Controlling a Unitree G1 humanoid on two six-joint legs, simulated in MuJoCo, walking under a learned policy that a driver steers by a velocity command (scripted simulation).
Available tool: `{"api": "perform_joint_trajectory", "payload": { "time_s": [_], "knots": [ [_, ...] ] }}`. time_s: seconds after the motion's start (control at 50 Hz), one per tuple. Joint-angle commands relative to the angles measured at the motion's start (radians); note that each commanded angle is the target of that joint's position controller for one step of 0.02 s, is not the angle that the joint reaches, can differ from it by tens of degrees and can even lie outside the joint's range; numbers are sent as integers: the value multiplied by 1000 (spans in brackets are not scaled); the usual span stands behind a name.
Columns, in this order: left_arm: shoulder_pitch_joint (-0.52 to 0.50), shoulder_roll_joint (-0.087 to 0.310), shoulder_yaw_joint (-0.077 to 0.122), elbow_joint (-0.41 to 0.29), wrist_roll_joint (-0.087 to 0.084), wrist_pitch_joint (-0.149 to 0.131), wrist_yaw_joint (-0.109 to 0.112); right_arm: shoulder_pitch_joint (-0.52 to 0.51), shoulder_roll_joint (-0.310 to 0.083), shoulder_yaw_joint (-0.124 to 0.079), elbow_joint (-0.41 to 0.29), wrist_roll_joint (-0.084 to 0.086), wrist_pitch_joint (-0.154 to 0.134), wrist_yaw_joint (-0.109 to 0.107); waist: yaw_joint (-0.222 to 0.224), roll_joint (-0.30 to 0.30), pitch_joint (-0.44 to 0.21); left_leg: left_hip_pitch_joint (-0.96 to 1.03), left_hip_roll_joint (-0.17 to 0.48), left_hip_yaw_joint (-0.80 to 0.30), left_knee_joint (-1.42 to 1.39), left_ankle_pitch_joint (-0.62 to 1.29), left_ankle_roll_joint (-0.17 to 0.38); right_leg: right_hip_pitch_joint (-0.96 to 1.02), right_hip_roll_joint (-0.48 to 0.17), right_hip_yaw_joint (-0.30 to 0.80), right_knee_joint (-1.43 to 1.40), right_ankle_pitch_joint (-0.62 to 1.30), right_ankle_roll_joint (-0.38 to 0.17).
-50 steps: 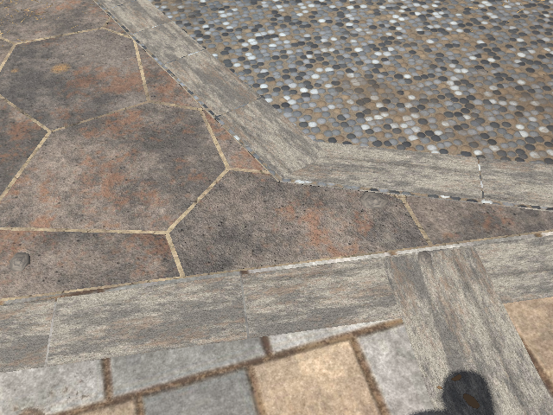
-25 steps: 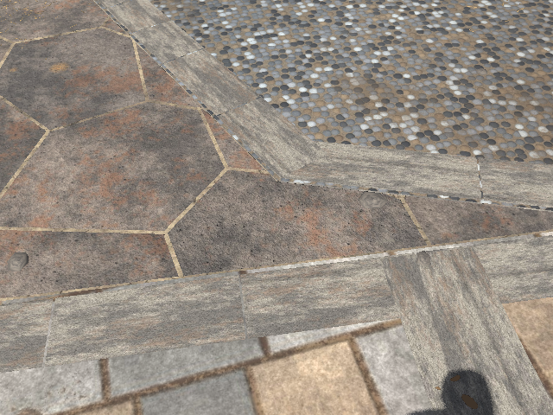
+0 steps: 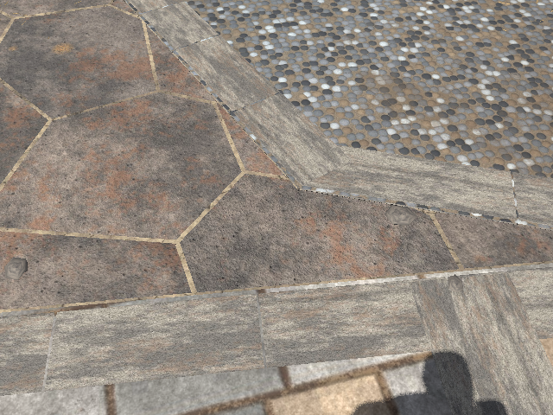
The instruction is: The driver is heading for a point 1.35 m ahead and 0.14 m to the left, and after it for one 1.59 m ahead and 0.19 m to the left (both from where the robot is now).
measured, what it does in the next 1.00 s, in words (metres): walks ahead: right foot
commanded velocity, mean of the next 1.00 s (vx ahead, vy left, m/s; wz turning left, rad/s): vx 0.48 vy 0.00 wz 0.00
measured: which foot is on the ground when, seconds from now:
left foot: down 0.00-0.48, up 0.50-1.00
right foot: up 0.00-0.46, down 0.48-1.00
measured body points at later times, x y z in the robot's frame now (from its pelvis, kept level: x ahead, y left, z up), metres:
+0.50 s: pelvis +0.27 -0.01 +0.00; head +0.32 -0.01 +0.45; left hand +0.45 +0.21 -0.12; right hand +0.15 -0.22 -0.14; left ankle +0.07 +0.08 -0.71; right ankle +0.40 -0.08 -0.72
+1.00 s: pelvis +0.54 +0.01 +0.01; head +0.58 +0.01 +0.46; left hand +0.44 +0.23 -0.13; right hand +0.74 -0.20 -0.10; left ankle +0.70 +0.11 -0.70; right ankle +0.40 -0.08 -0.72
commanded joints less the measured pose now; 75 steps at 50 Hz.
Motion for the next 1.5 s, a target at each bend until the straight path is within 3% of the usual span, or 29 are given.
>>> {"api": "perform_joint_trajectory", "payload": {
  "time_s": [0.02,0.06,0.12,0.26,0.38,0.44,0.48,0.5,0.52,0.54,0.56,0.58,0.62,0.68,0.74,0.84,0.94,1.0,1.04,1.06,1.08,1.1,1.12,1.14,1.18,1.24,1.3,1.4,1.5],
  "knots": [
    [-87,52,11,-119,9,-18,-21,181,-114,-18,29,7,5,4,-48,51,40,279,356,-594,-499,-345,150,-487,-68,25,286,160,-42],
    [-50,28,15,-109,18,-2,-24,172,-59,4,40,4,-13,1,12,63,41,187,272,-407,-504,-113,106,-382,-98,18,193,189,-25],
    [-79,29,25,-123,17,21,-30,252,-57,14,69,5,-30,-9,26,83,45,200,236,-292,-514,69,108,-399,-97,-18,125,223,-5],
    [-423,28,31,-239,9,30,-42,377,-50,28,85,5,-37,-13,-40,92,94,331,211,-192,-535,292,106,-581,-94,-81,-163,398,40],
    [-566,23,25,-296,2,19,-41,433,-63,27,104,-2,-43,-25,-69,124,88,461,226,-139,-464,557,99,-499,-37,-129,-392,414,2],
    [-473,53,41,-279,4,7,-28,392,-94,19,102,-8,-41,-32,-10,139,26,517,241,-112,-305,898,80,-337,23,-150,-444,307,-51],
    [-194,95,68,-190,11,-9,-11,360,-111,15,97,-3,-32,-32,107,122,-118,449,204,-78,22,910,53,-11,51,-145,-544,347,-93],
    [-29,171,91,-156,38,-14,-1,356,-79,25,69,9,-33,-26,160,51,-234,241,160,-54,307,577,39,246,-145,63,-552,248,-141],
    [15,254,113,-152,47,-8,-8,482,28,41,54,51,-29,-13,95,-180,-352,-121,-42,-32,706,-233,-1,494,-446,592,-654,215,-302],
    [-69,213,106,-158,8,4,-18,391,-75,14,50,27,-25,-18,79,-21,-304,-204,-5,-173,770,-222,19,412,-395,625,-719,158,-272],
    [-175,160,88,-174,-2,1,-21,297,-75,11,14,18,-30,-15,44,-9,-156,-240,42,-174,728,-132,23,267,-364,461,-745,190,-234],
    [-218,105,74,-174,2,-8,-25,252,-62,12,8,13,-33,-14,22,41,-83,-214,74,-170,673,-80,22,151,-322,362,-778,300,-204],
    [-217,40,51,-147,0,-20,-14,265,-29,11,14,-14,-9,-3,-36,23,-37,-126,110,-163,577,-53,7,14,-242,215,-818,397,-148],
    [-145,69,50,-117,-6,-38,-6,239,-11,8,2,-22,20,13,-59,4,-15,-130,116,-133,499,-31,-19,-18,-217,134,-847,500,-146],
    [-99,93,50,-110,-6,-39,-5,94,-30,6,-50,-20,31,21,-41,-6,29,-233,138,-105,389,75,-45,-6,-199,89,-891,487,-143],
    [-17,91,41,-98,-7,-37,-6,-109,-24,18,-119,-5,27,25,9,-23,52,-249,117,-56,123,221,-59,63,-174,23,-893,593,-122],
    [40,105,42,-73,4,-34,5,-214,-41,16,-162,-2,16,22,34,-35,69,-249,89,-42,-17,198,-22,214,-219,12,-843,687,-124],
    [2,128,50,-73,9,-30,14,-147,-60,4,-152,-5,3,14,-14,-40,35,-116,41,-23,-82,91,23,256,-234,-14,-720,943,-99],
    [-32,137,52,-77,6,-21,13,121,-92,-21,-60,-14,-11,-1,-125,-10,-104,200,-13,0,-171,116,62,198,-182,-59,-410,1037,-66],
    [-34,106,42,-102,-4,-20,9,295,-161,-42,-19,-39,-20,-11,-180,64,-220,459,157,-180,-177,57,108,0,-133,-90,-134,747,-47],
    [93,-5,21,-119,-46,-17,-3,353,-264,-65,-12,-49,-18,-6,-125,301,-340,726,456,-688,-286,-12,253,-365,60,-121,254,8,-3],
    [30,92,45,-113,-20,-14,-1,270,-224,-60,-23,-9,-2,2,-108,160,-305,644,423,-770,-369,-104,238,-456,33,27,343,-29,-20],
    [-68,101,50,-145,-14,-15,-4,154,-163,-40,-42,1,-2,5,-70,110,-148,496,391,-602,-384,-107,200,-494,-19,29,324,63,-26],
    [-119,86,48,-155,-10,-20,-7,108,-107,-24,-45,-2,-11,9,-53,62,-79,379,346,-498,-420,-4,171,-467,-53,28,265,130,-25],
    [-110,56,47,-147,14,1,-15,109,-49,-4,-19,2,-24,1,0,88,-37,257,263,-344,-456,131,111,-379,-91,21,168,172,-13],
    [-123,37,48,-151,22,29,-28,190,-71,-3,15,8,-41,-7,17,91,-29,246,239,-270,-476,265,108,-381,-94,-8,113,202,11],
    [-252,50,49,-193,20,41,-35,247,-91,-2,27,10,-41,-9,-1,94,13,273,225,-233,-513,267,101,-493,-115,-31,31,298,35],
    [-439,48,40,-254,8,39,-39,337,-80,10,47,9,-38,-11,-45,98,44,349,202,-178,-516,385,82,-555,-103,-70,-182,417,57],
    [-563,42,28,-299,4,29,-37,409,-81,13,77,0,-36,-20,-79,114,62,468,222,-148,-476,517,95,-538,-63,-108,-351,429,30]
  ]
}}
Next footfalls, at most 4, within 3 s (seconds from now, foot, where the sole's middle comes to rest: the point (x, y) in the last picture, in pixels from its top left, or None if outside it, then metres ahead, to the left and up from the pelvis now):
0.48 right None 0.44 -0.08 -0.76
1.06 left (243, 309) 0.74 0.11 -0.76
1.64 right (304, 218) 1.05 -0.05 -0.76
2.22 left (248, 151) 1.33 0.13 -0.76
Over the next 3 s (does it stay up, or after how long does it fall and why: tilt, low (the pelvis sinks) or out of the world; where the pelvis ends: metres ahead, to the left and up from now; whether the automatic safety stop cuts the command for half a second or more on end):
stays up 1.53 0.12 0.02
